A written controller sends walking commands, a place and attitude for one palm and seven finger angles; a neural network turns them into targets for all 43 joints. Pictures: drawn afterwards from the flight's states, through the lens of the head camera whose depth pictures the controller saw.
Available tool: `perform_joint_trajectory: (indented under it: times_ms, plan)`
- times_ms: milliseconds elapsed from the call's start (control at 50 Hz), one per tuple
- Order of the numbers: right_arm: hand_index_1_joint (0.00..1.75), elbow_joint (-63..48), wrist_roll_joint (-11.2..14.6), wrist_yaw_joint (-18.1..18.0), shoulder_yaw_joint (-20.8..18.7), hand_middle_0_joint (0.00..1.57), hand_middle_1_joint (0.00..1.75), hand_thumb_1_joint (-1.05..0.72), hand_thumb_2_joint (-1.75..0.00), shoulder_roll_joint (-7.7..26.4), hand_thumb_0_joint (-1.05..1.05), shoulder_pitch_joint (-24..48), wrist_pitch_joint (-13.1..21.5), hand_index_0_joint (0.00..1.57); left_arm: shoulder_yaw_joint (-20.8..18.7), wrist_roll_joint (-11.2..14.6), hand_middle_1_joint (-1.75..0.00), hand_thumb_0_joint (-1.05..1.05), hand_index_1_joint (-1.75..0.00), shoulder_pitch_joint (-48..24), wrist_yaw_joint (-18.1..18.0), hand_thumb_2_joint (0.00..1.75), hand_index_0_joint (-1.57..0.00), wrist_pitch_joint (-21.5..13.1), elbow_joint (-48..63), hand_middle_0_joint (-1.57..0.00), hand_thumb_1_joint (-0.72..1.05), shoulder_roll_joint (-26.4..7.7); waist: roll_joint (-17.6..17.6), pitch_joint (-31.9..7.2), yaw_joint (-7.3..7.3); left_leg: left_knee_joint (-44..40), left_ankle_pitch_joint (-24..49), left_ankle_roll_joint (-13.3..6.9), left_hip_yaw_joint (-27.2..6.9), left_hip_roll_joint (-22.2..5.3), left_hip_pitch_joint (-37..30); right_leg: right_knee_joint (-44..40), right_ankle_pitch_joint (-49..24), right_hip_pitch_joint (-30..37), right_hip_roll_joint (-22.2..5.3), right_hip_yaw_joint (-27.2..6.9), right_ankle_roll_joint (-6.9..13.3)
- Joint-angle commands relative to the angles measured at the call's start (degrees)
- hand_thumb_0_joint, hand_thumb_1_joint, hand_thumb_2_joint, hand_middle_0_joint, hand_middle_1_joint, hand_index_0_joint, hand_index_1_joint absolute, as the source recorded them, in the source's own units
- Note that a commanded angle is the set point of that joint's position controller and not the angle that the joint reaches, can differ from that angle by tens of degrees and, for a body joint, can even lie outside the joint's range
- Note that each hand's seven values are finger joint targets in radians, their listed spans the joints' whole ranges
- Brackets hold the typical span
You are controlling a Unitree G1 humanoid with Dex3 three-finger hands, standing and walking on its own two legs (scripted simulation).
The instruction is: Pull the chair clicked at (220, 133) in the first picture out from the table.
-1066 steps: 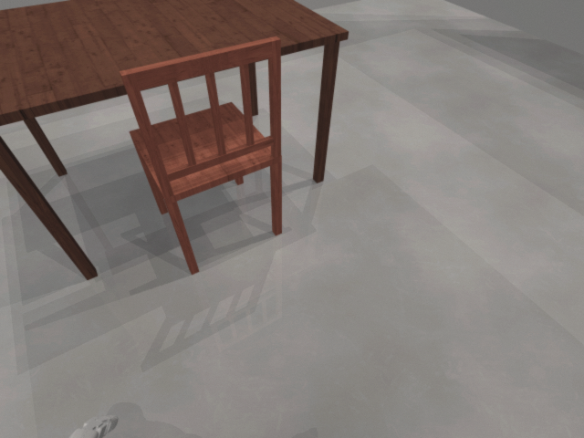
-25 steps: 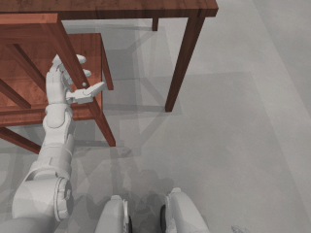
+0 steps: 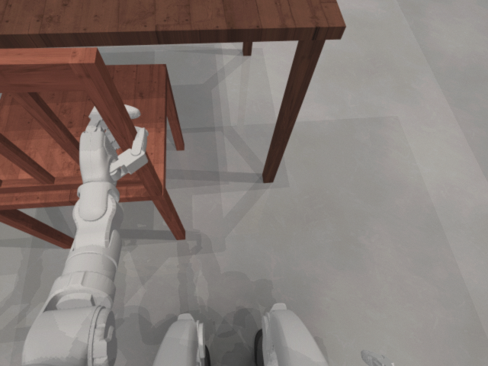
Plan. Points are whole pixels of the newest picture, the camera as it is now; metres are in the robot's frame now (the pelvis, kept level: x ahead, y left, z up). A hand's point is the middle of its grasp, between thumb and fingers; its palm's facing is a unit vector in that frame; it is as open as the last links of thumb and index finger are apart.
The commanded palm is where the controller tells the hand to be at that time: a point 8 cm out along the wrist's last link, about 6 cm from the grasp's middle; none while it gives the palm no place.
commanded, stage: hook a spindle and tug to test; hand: left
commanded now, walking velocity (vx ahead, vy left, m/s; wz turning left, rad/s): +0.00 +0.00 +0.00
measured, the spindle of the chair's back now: (3, 146) +0.48 +0.37 +0.00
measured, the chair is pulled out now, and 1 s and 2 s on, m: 0.01 0.07 0.17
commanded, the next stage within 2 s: step backward, pulling the chair out in 0.32 s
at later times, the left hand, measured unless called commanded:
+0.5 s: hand (135, 168) +0.42 +0.15 +0.02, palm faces +0.06 -0.99 -0.08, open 6.1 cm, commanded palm +0.39 +0.20 +0.01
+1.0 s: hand (138, 188) +0.38 +0.14 +0.03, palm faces +0.03 -0.99 -0.11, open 5.8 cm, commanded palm +0.36 +0.19 +0.03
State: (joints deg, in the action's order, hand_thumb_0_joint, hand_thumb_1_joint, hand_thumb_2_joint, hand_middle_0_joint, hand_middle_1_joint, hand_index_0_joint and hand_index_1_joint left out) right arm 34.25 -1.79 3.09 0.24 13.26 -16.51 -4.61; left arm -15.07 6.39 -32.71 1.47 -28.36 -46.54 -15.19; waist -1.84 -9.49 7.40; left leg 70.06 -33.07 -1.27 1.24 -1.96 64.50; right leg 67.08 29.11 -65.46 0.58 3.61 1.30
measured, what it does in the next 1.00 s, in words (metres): rises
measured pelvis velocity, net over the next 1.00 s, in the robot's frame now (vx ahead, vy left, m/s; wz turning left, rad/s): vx -0.01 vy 0.01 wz -0.01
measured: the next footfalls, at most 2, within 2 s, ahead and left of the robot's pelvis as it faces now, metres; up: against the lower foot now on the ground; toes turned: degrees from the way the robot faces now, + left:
none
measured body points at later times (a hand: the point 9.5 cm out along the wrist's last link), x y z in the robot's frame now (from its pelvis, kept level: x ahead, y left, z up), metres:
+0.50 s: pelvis +0.00 +0.00 +0.02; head +0.14 +0.02 +0.44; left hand +0.41 +0.21 +0.03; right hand +0.10 -0.24 -0.11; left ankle -0.01 +0.10 -0.63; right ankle +0.01 -0.11 -0.63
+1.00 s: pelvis -0.01 +0.01 +0.09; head +0.11 +0.01 +0.53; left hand +0.37 +0.19 +0.04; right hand +0.05 -0.25 -0.04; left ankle -0.01 +0.10 -0.63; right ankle +0.01 -0.11 -0.63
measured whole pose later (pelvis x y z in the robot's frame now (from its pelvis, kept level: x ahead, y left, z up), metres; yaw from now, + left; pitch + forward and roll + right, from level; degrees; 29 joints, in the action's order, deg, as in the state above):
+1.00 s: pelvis -0.01 +0.01 +0.09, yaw -1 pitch +13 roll -1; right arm 36.2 1.8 -5.7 0.6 12.9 -15.5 -8.3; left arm -6.7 5.1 -26.6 -3.2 -16.6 -54.1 -12.3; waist -0.8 1.8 6.0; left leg 36.4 -17.7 -1.7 3.6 -0.9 31.2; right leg 33.3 13.4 -32.3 0.7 1.3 0.1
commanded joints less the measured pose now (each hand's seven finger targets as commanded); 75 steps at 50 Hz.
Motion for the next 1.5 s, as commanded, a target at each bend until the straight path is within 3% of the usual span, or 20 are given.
perform_joint_trajectory:
  times_ms: [0, 100, 220, 380, 400, 420, 440, 480, 500, 540, 580, 620, 660, 720, 800, 880, 1020, 1300, 1380, 1480]
  plan:
    - [0.30, -4.2, 0.1, -0.8, -3.8, 0.20, 0.30, -0.90, -0.90, 8.7, 0.00, -7.2, 1.8, 0.20, 2.3, -1.1, -1.45, 0.00, -1.45, -11.9, 1.9, 0.90, -0.50, -4.9, 14.4, -0.50, 0.90, -5.9, -2.9, -29.2, -0.43, -6.4, 33.3, 0.6, -3.0, 0.8, -19.6, -5.0, -28.7, 20.1, 0.7, -2.2, 0.1]
    - [0.30, -4.7, 0.3, -0.7, -3.9, 0.20, 0.30, -0.90, -0.90, 8.5, 0.00, -6.6, 2.3, 0.20, 3.8, -0.4, -1.45, 0.00, -1.45, -8.4, 2.1, 0.90, -0.50, -4.8, 17.8, -0.50, 0.90, -4.1, -4.6, -29.2, -1.23, -6.5, 36.0, 0.9, -3.0, 0.6, -21.6, -4.9, -29.3, 19.5, 0.6, -2.0, 0.1]
    - [0.30, -5.1, 0.6, -0.8, -4.1, 0.20, 0.30, -0.90, -0.90, 8.2, 0.00, -5.6, 2.9, 0.20, 4.7, 0.1, -1.45, 0.00, -1.45, -3.1, 2.0, 0.90, -0.50, -4.2, 20.5, -0.50, 0.90, -2.8, -2.3, -28.8, -1.79, -6.7, 36.6, 0.9, -2.9, 0.7, -21.4, -5.0, -30.5, 21.0, 0.5, -1.9, 0.1]
    - [0.30, -4.3, 0.6, -1.5, -3.9, 0.20, 0.30, -0.90, -0.90, 8.4, 0.00, -4.9, 3.6, 0.20, 5.1, -0.4, -1.45, 0.00, -1.45, -7.0, 1.6, 0.90, -0.50, -4.3, 19.0, -0.50, 0.90, -2.6, -2.2, -25.4, -0.71, -6.2, 33.3, 1.2, -3.8, 0.8, -20.4, -4.1, -25.8, 16.3, 0.4, -1.5, 0.1]
    - [0.30, -3.9, 0.4, -1.6, -3.8, 0.20, 0.30, -0.90, -0.90, 8.3, 0.00, -4.6, 3.7, 0.20, 7.4, -0.5, -1.45, 0.00, -1.45, -12.2, 1.5, 0.90, -0.50, -4.3, 19.1, -0.50, 0.90, -0.8, -3.4, -24.9, 0.94, -5.6, 31.9, 1.1, -3.8, 0.8, -20.5, -4.2, -24.8, 14.3, 0.3, -1.5, -0.1]
    - [0.30, -8.8, 3.8, -3.5, -3.6, 0.20, 0.30, -0.90, -0.90, 8.4, 0.00, -5.8, -0.1, 0.20, 1.3, -5.9, -1.45, 0.00, -1.45, -18.4, -3.1, 0.90, -0.50, 2.5, 28.4, -0.50, 0.90, -19.6, -5.9, -39.8, -3.80, -17.5, 28.9, 0.2, -2.4, 0.3, -36.4, -15.1, -28.4, 39.9, -3.8, -6.6, 0.9]
    - [0.30, -10.8, 4.5, -5.4, -3.5, 0.20, 0.30, -0.90, -0.90, 6.9, 0.00, -5.8, -1.0, 0.20, 4.3, -5.4, -1.45, 0.00, -1.45, -17.9, -4.7, 0.90, -0.50, 6.2, 29.6, -0.50, 0.90, -14.1, -7.1, -37.2, -1.99, -20.2, 30.3, -0.3, -1.8, 1.1, -38.5, -18.1, -35.2, 43.1, -3.7, -6.4, 0.6]
    - [0.30, -10.5, 4.7, -7.1, -2.8, 0.20, 0.30, -0.90, -0.90, 6.5, 0.00, -4.7, -1.7, 0.20, 6.7, -5.2, -1.45, 0.00, -1.45, -10.2, -5.8, 0.90, -0.50, 10.6, 25.3, -0.50, 0.90, -9.6, -7.2, -32.3, -1.84, -21.9, 34.6, -0.2, -2.6, 0.3, -38.4, -18.8, -40.3, 40.9, -4.3, -5.7, 0.4]
    - [0.30, -9.9, 4.8, -7.7, -2.3, 0.20, 0.30, -0.90, -0.90, 7.0, 0.00, -3.8, -2.6, 0.20, 8.1, -5.1, -1.45, 0.00, -1.45, -6.1, -5.9, 0.90, -0.50, 12.4, 21.6, -0.50, 0.90, -7.7, -7.3, -27.9, -2.12, -25.0, 35.3, 0.5, -5.3, -1.3, -39.7, -18.4, -35.0, 36.9, -4.4, -3.7, 0.2]
    - [0.30, -8.1, 4.8, -8.5, -1.8, 0.20, 0.30, -0.90, -0.90, 6.9, 0.00, -4.3, -3.6, 0.20, 10.5, -5.5, -1.45, 0.00, -1.45, -2.9, -6.6, 0.90, -0.50, 15.4, 13.9, -0.50, 0.90, -4.9, -3.0, -20.9, -1.77, -26.0, 38.6, -0.7, -5.2, -2.8, -37.4, -21.4, -37.4, 38.6, -4.5, -4.2, -0.7]
    - [0.30, -6.8, 4.5, -9.0, -1.7, 0.20, 0.30, -0.90, -0.90, 7.6, 0.00, -5.0, -3.7, 0.20, 10.8, -5.5, -1.45, 0.00, -1.45, -6.9, -7.0, 0.90, -0.50, 15.3, 11.2, -0.50, 0.90, -5.4, -1.3, -19.6, -1.48, -28.3, 41.9, -0.5, -5.1, -3.7, -38.7, -24.3, -42.1, 41.8, -5.5, -4.7, -1.1]
    - [0.30, -5.6, 4.2, -9.4, -1.9, 0.20, 0.30, -0.90, -0.90, 7.7, 0.00, -5.5, -3.4, 0.20, 10.6, -5.6, -1.45, 0.00, -1.45, -9.4, -7.2, 0.90, -0.50, 14.2, 7.9, -0.50, 0.90, -5.8, -3.4, -19.4, -1.57, -29.6, 48.2, -0.2, -5.3, -4.8, -41.7, -25.6, -45.5, 42.7, -6.0, -5.0, -1.3]
    - [0.30, -4.7, 3.8, -9.6, -2.0, 0.20, 0.30, -0.90, -0.90, 7.8, 0.00, -5.6, -3.1, 0.20, 10.9, -5.8, -1.45, 0.00, -1.45, -12.2, -7.1, 0.90, -0.50, 13.2, 6.9, -0.50, 0.90, -6.1, -8.7, -19.3, -1.86, -30.7, 56.5, 0.0, -6.0, -6.1, -46.5, -26.4, -44.2, 41.4, -6.0, -5.1, -1.4]
    - [0.30, -3.5, 3.3, -9.3, -2.3, 0.20, 0.30, -0.90, -0.90, 7.3, 0.00, -5.6, -2.9, 0.20, 11.7, -5.9, -1.45, 0.00, -1.45, -11.7, -6.6, 0.90, -0.50, 12.2, 3.3, -0.50, 0.90, -4.5, -12.8, -18.3, -2.31, -32.1, 64.5, -0.1, -7.9, -8.0, -53.4, -28.1, -32.6, 38.1, -4.7, -4.9, -1.4]
    - [0.30, -3.2, 3.1, -9.1, -2.5, 0.20, 0.30, -0.90, -0.90, 7.4, 0.00, -4.8, -2.6, 0.20, 12.5, -6.0, -1.45, 0.00, -1.45, -10.7, -6.0, 0.90, -0.50, 11.3, 1.9, -0.50, 0.90, -3.3, -13.0, -17.3, -2.72, -34.3, 65.7, -0.1, -8.9, -9.0, -56.3, -29.9, -27.7, 38.4, -3.6, -4.5, -1.1]
    - [0.30, -3.0, 3.1, -9.3, -2.6, 0.20, 0.30, -0.90, -0.90, 7.6, 0.00, -4.3, -2.2, 0.20, 11.3, -5.9, -1.45, 0.00, -1.45, -8.4, -5.9, 0.90, -0.50, 10.4, 2.5, -0.50, 0.90, -4.5, -10.7, -17.6, -3.08, -35.1, 65.9, 0.1, -8.4, -9.4, -56.2, -31.2, -33.6, 41.8, -4.2, -5.4, -0.7]
    - [0.30, -2.3, 4.1, -10.5, -2.7, 0.20, 0.30, -0.90, -0.90, 8.2, 0.00, -3.5, -1.3, 0.20, 11.2, -5.4, -1.45, 0.00, -1.45, -7.8, -6.3, 0.90, -0.50, 10.4, 2.0, -0.50, 0.90, -6.1, -4.6, -19.4, -3.06, -35.3, 47.1, 1.6, -5.4, -7.0, -48.8, -33.9, -50.6, 51.2, -8.9, -8.4, 1.0]
    - [0.30, -0.6, 5.3, -11.5, -1.7, 0.20, 0.30, -0.90, -0.90, 7.9, 0.00, 0.0, 2.5, 0.20, 13.9, -4.6, -1.45, 0.00, -1.45, -13.2, -7.4, 0.90, -0.50, 10.0, -1.3, -0.50, 0.90, -5.1, -5.2, -12.7, -3.83, -41.6, 26.7, -1.2, -6.6, -7.0, -44.3, -36.2, -21.6, 47.0, -6.2, -7.1, -1.0]
    - [0.30, -0.2, 5.5, -11.7, -1.6, 0.20, 0.30, -0.90, -0.90, 7.9, 0.00, 0.0, 4.1, 0.20, 14.0, -4.6, -1.45, 0.00, -1.45, -14.7, -7.8, 0.90, -0.50, 9.5, -1.8, -0.50, 0.90, -6.0, -2.6, -11.1, -3.79, -39.9, 20.5, -0.6, -5.2, -4.8, -44.7, -40.7, -16.6, 45.4, -8.1, -9.6, -0.8]
    - [0.30, 1.5, 5.9, -11.2, -1.9, 0.20, 0.30, -0.90, -0.90, 8.2, 0.00, -0.7, 5.9, 0.20, 14.7, -4.6, -1.45, 0.00, -1.45, -14.8, -8.3, 0.90, -0.50, 9.3, -4.0, -0.50, 0.90, -5.8, 2.4, -10.3, -3.84, -35.1, 14.0, 0.8, -2.9, -0.9, -47.7, -49.3, -11.6, 44.7, -13.9, -15.5, 1.0]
